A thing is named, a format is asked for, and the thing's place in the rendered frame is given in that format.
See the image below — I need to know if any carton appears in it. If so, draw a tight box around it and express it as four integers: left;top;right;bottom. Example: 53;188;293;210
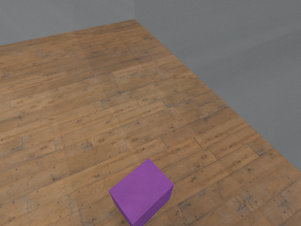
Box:
108;159;174;226

